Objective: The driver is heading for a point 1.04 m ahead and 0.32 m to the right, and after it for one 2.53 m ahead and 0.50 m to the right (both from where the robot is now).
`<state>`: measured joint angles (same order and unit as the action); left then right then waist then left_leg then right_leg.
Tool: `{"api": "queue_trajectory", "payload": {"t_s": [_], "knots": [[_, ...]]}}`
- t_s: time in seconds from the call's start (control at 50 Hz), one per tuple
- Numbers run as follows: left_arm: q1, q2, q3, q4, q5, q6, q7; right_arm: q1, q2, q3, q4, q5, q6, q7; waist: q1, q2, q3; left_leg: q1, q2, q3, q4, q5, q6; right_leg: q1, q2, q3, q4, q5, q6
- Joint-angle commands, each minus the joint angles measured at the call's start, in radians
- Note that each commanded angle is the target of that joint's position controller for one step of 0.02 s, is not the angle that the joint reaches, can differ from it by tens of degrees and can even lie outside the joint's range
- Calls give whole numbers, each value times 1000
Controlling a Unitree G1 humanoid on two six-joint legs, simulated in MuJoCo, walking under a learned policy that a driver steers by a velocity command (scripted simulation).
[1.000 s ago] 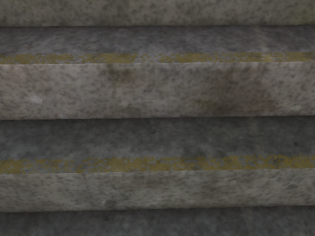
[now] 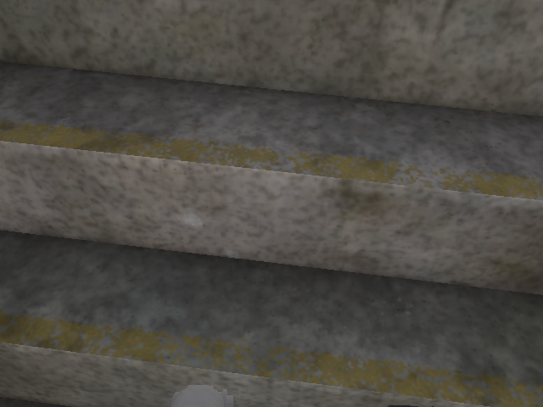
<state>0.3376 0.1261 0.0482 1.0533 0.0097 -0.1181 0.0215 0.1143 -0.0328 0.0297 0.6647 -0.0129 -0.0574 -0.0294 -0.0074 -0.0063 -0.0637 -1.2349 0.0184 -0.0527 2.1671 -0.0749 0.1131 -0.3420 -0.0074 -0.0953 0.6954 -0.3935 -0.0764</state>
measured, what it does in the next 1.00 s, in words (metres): climbs, turning right: left foot 0.23 m higher, then right foot 0.23 m higher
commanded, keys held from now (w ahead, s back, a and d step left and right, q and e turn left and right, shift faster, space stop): w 0.18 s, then w+e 0.82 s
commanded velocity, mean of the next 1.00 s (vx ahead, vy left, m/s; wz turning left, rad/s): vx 0.50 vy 0.00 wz -0.35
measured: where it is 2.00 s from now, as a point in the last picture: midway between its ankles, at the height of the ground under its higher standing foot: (33, 192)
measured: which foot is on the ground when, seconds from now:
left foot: up 0.00-0.20, down 0.22-0.92, up 0.94-1.00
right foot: down 0.00-0.24, up 0.26-0.86, down 0.88-1.00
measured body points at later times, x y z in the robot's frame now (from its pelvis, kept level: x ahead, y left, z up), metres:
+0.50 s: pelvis +0.23 +0.19 +0.21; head +0.24 +0.22 +0.66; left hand +0.45 +0.39 +0.11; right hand +0.26 -0.06 +0.08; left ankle +0.26 +0.25 -0.49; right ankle +0.19 +0.04 -0.21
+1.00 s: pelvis +0.42 +0.17 +0.34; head +0.42 +0.23 +0.79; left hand +0.62 +0.34 +0.19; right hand +0.35 -0.07 +0.24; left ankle +0.32 +0.32 -0.16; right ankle +0.47 +0.13 -0.26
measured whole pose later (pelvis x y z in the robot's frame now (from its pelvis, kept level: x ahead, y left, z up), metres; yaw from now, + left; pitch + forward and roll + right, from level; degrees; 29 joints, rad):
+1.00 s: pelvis +0.42 +0.17 +0.34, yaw -20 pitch +1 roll -3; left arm 0.17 0.21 0.05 0.84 0.04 0.06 0.06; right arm 0.44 -0.15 -0.05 0.85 -0.02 -0.09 0.01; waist -0.01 -0.09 -0.07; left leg -0.52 0.08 -0.02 1.76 0.09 0.12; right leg -0.79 0.13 -0.24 1.33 -0.58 -0.22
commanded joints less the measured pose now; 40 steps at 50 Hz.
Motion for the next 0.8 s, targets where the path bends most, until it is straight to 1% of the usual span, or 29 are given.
{"api": "queue_trajectory", "payload": {"t_s": [0.02,0.06,0.08,0.12,0.16,0.18,0.2,0.22,0.24,0.26,0.28,0.3,0.32,0.34,0.36,0.38,0.4,0.42,0.44,0.46,0.5,0.52,0.56,0.64,0.68,0.7,0.76,0.78,0.8], "knots": [[178,110,42,-13,19,-35,12,-292,-38,-13,-150,-16,-17,-6,113,-94,153,-480,96,-23,226,-252,22,390,-331,469,-469,-152,-208],[237,74,37,-20,36,-43,33,-401,-18,-2,-218,-8,-27,12,135,-80,162,-612,129,-60,254,-398,22,512,-369,448,-493,-94,-198],[224,70,37,-33,30,-47,43,-413,-28,-2,-241,-6,-27,23,125,-65,143,-587,145,-49,200,-420,13,506,-372,404,-522,-72,-187],[169,94,38,-55,21,-46,45,-456,-25,11,-296,3,-16,38,97,-65,162,-415,191,37,-127,-394,-4,342,-324,262,-632,-74,-137],[116,114,44,-68,6,-36,45,-418,-3,19,-332,-7,9,48,79,-109,100,-83,212,77,-339,-302,44,201,-298,151,-769,119,-123],[55,157,46,-84,-41,-23,40,-332,43,62,-326,19,37,50,64,-182,35,347,162,174,-710,-528,85,14,-236,35,-876,290,-144],[69,164,38,-107,-47,-21,32,-212,-22,24,-231,44,46,46,69,-112,-73,669,71,282,-777,-533,67,-21,-207,5,-762,658,-192],[133,229,46,-100,-33,-46,3,25,-57,-24,-164,38,44,27,-23,-156,-250,904,-41,298,-807,-531,59,111,-255,38,-500,1473,-188],[76,315,73,-104,-66,-82,-42,242,-176,-66,-130,21,40,7,-184,-190,-439,1079,-31,89,-910,-441,56,138,-251,70,-195,1649,-132],[3,254,75,-184,-94,-97,-86,379,-316,-118,-86,-43,21,-5,-232,108,-509,1275,260,-460,-1249,-653,112,-175,-108,105,246,1331,-49],[-67,205,83,-230,-46,-102,-106,433,-414,-154,-65,-41,45,-16,-295,330,-538,1268,326,-815,-1731,-740,48,-311,69,270,738,488,-28],[-30,63,70,-265,16,-84,-81,230,-412,-157,-83,1,31,1,-198,272,-504,1173,406,-905,-1799,-840,-35,-476,129,517,1303,431,39],[-99,-17,50,-355,42,-63,-58,75,-370,-143,-49,12,21,12,-61,234,-396,1062,407,-828,-1769,-893,-64,-602,80,448,1487,547,37],[-155,-53,36,-394,50,-44,-44,-26,-300,-127,21,17,12,10,20,253,-235,929,398,-574,-1594,-817,-21,-690,54,324,1499,701,6],[-139,-60,21,-380,57,-21,-27,-46,-186,-98,89,19,-2,23,73,160,-76,757,351,-374,-1510,-691,-40,-719,46,274,1514,725,-14],[-103,-76,6,-375,53,1,-27,-54,-109,-75,143,4,-14,30,121,117,6,648,315,-250,-1493,-615,-55,-720,61,278,1527,705,-25],[-108,-42,11,-339,66,15,-29,48,-94,-71,189,5,-31,30,80,13,25,753,246,-175,-1495,-475,-91,-702,69,279,1420,674,-23],[-91,-34,9,-304,49,33,-24,105,-108,-79,239,3,-56,23,73,-7,48,801,266,-149,-1536,-400,-86,-751,86,289,1357,659,-14],[-93,-48,2,-301,44,43,-21,170,-114,-86,271,-8,-82,25,64,37,50,875,264,-130,-1596,-321,-50,-811,106,253,1422,629,-30],[-108,-54,-4,-297,36,47,-25,223,-92,-83,300,3,-96,22,47,50,45,970,270,-111,-1636,-230,-84,-870,110,283,1429,608,-41],[-202,-70,-15,-317,10,53,-28,275,-103,-82,320,-7,-119,16,21,41,61,1050,301,8,-1728,-50,-133,-950,106,255,1438,574,-58],[-298,-55,-19,-340,11,57,-32,303,-124,-83,327,-7,-130,17,10,-5,81,1066,316,43,-1791,-27,-147,-983,88,228,1414,558,-64],[-315,-95,-29,-340,8,68,-20,371,-115,-80,351,-15,-133,14,17,2,72,1128,339,91,-1820,-3,-126,-1107,94,226,1672,511,-88],[-409,-80,-39,-380,2,86,14,412,-110,-60,355,-22,-135,14,31,14,87,1125,295,245,-1885,43,-160,-1174,82,162,1717,483,-104],[-433,-81,-47,-387,-6,97,15,429,-94,-46,365,-5,-145,6,29,29,131,1045,249,323,-1908,108,-179,-1116,74,100,1587,494,-95],[-494,-84,-54,-409,-13,100,17,467,-117,-52,372,5,-146,4,4,58,134,1044,228,354,-1945,114,-173,-1073,65,26,1447,453,-87],[-630,-96,-64,-498,2,138,10,622,-192,-79,423,-9,-116,-45,-56,154,139,1300,259,316,-2046,363,-164,-1185,15,-73,1322,212,-97],[-650,-85,-92,-512,-38,153,3,620,-233,-87,440,24,-102,-64,-60,211,125,1326,276,375,-2176,565,-132,-1061,-46,-196,1046,21,-126],[-577,-109,-103,-461,-63,173,10,587,-186,-74,445,45,-77,-70,-21,162,59,1285,210,451,-2092,939,-116,-814,2,-272,974,-2,-158]]}}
